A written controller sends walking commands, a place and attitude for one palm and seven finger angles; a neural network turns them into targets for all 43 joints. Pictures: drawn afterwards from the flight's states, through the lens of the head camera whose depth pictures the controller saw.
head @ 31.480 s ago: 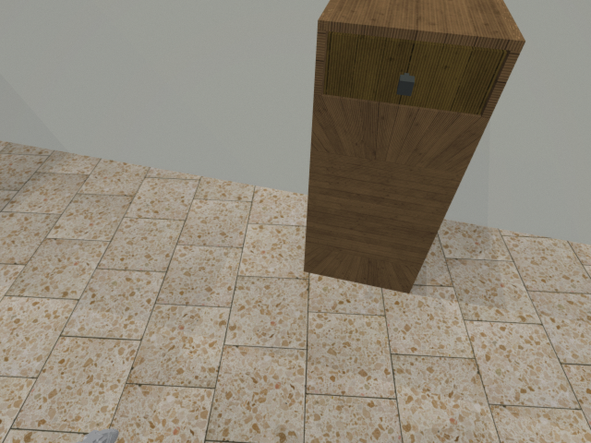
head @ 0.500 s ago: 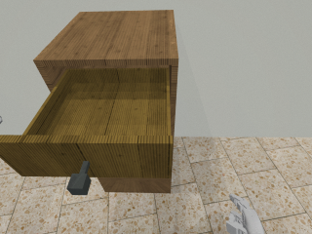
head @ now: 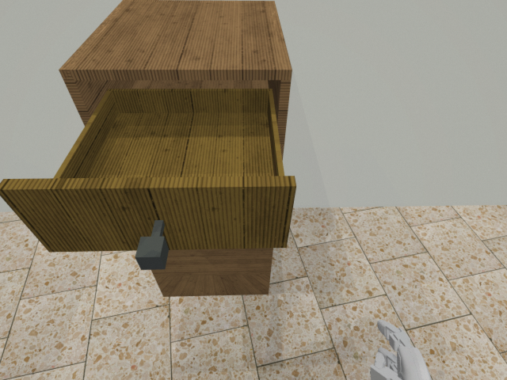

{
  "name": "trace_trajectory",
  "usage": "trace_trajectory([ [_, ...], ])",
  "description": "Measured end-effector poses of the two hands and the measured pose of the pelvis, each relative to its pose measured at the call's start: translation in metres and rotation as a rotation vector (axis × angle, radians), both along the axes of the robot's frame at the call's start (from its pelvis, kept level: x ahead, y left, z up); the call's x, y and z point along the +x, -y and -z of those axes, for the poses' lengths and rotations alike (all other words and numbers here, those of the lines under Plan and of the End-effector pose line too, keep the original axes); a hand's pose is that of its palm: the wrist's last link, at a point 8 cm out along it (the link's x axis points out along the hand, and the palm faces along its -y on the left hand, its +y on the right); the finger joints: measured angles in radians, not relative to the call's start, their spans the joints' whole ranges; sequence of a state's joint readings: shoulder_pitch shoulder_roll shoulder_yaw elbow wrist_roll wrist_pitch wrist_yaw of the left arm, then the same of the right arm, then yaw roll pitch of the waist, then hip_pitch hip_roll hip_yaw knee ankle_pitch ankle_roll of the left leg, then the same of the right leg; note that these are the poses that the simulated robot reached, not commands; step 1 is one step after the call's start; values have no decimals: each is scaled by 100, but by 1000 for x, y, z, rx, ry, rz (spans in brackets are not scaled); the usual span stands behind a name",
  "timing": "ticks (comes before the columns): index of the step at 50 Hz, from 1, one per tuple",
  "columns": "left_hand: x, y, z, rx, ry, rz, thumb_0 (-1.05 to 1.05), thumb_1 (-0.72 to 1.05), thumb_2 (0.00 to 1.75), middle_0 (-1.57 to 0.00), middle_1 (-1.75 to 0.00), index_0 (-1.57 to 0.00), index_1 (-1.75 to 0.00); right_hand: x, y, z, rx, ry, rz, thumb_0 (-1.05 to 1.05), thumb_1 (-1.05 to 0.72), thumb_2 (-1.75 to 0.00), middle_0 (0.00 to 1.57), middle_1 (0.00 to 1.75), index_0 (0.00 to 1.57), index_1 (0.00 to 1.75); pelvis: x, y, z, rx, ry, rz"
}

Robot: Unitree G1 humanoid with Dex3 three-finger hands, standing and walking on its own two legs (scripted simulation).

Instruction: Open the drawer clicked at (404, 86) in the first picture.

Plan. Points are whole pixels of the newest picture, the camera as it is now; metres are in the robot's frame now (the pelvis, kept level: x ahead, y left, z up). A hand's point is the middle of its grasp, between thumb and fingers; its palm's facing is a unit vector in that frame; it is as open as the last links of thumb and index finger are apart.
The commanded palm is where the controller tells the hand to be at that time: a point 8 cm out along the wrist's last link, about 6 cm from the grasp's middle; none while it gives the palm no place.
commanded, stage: step back with the hand held close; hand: left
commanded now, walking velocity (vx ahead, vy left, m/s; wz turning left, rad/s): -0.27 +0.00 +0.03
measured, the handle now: (155, 242) +0.28 +0.16 +0.11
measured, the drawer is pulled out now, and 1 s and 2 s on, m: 0.29 0.29 0.29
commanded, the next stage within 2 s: stop stepping back and stand still in 0.40 s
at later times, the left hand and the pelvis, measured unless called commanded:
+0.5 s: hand out of the picture +0.10 +0.25 +0.31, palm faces +0.55 -0.76 -0.35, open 7.4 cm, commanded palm +0.02 +0.29 +0.30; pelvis -0.11 +0.01 +0.01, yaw +0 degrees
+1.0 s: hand out of the picture +0.02 +0.23 +0.26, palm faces +0.52 -0.78 -0.34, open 7.4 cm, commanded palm -0.07 +0.27 +0.30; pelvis -0.19 -0.01 +0.00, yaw +1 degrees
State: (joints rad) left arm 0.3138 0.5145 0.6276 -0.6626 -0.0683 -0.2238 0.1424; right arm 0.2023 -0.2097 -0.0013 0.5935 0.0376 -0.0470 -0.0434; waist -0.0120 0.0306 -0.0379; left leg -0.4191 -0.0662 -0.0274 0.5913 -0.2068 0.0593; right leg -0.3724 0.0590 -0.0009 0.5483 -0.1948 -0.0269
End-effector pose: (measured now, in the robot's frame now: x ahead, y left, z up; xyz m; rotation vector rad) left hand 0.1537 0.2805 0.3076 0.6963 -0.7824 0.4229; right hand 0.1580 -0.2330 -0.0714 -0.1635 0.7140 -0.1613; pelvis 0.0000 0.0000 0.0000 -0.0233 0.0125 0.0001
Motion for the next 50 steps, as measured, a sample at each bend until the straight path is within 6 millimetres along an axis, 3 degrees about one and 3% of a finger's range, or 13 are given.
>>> trace_trajectory([
  [5, -20, 4, 21, -49, -25, 61, 1, 88, 90, -21, -30, -21, -30, -22, -4, 1, -48, -61, -32, 1, -90, -89, 20, 30, 20, 30, -17, -4, 2, -13, -11, -38],
  [8, -39, 1, 24, -4, -3, 81, 1, 88, 90, -21, -30, -21, -30, -34, -6, -1, -107, -96, -48, 1, -90, -89, 20, 30, 20, 30, -26, -10, 6, -15, -28, -65],
  [17, -87, -19, -20, 101, 160, 8, 1, 88, 90, -22, -30, -21, -31, -58, -40, -5, -60, -87, -100, 1, -90, -90, 20, 30, 20, 29, -58, -21, -9, -52, -36, -51],
  [23, -90, -17, -15, -21, 105, 39, 1, 89, 90, -21, -30, -21, -30, -81, -50, -11, 26, -13, -98, 1, -90, -89, 20, 30, 20, 30, -98, -12, -12, -50, -37, -12],
  [26, -97, 1, -1, -50, 12, 85, 1, 89, 90, -21, -30, -20, -30, -98, -42, -10, 46, 20, -97, 1, -90, -89, 21, 30, 20, 30, -123, -2, -8, -34, -52, 5],
  [29, -121, 31, 12, 20, -68, 131, 1, 89, 90, -21, -30, -20, -30, -119, -24, -3, 51, 37, -92, 1, -90, -89, 21, 30, 20, 30, -148, 11, 3, 4, -68, 19],
  [33, -165, 60, -1, 131, -93, 185, 1, 88, 90, -22, -30, -21, -31, -161, 4, 2, 7, -70, -63, 1, -90, -89, 20, 30, 20, 30, -164, 17, -5, 8, -59, 15],
  [36, -194, 62, -25, 224, 16, 134, 1, 87, 90, -22, -30, -22, -31, -191, 23, 0, -34, -129, -22, 1, -90, -89, 20, 30, 20, 30, -164, 21, -10, 34, -58, 16],
  [40, -204, 28, -36, 143, 168, 14, 0, 87, 90, -22, -30, -22, -31, -211, 44, 9, -89, -124, 16, 1, -90, -90, 20, 30, 20, 30, -167, 16, -3, 9, -42, -19],
  [42, -199, 5, -31, 34, 180, -42, 0, 88, 90, -22, -30, -22, -31, -217, 49, 15, -95, -123, 40, 1, -90, -90, 20, 30, 20, 29, -173, 13, 0, 10, -31, -45],
  [45, -184, -17, -7, -116, 80, -100, 0, 88, 90, -21, -30, -21, -30, -223, 46, 14, -73, -99, 54, 2, -90, -90, 20, 30, 20, 29, -181, 11, -1, 12, -8, -32],
  [47, -177, -16, 15, -175, -18, -85, 0, 89, 90, -20, -30, -20, -30, -226, 41, 12, -54, -82, 55, 2, -90, -90, 20, 30, 20, 29, -186, 10, -2, 12, -3, -30],
  [50, -178, 8, 42, -198, -138, 13, 1, 89, 90, -20, -30, -20, -30, -228, 29, 4, -40, -66, 41, 2, -90, -90, 20, 30, 20, 29, -191, 10, -4, 17, -2, -24],
])
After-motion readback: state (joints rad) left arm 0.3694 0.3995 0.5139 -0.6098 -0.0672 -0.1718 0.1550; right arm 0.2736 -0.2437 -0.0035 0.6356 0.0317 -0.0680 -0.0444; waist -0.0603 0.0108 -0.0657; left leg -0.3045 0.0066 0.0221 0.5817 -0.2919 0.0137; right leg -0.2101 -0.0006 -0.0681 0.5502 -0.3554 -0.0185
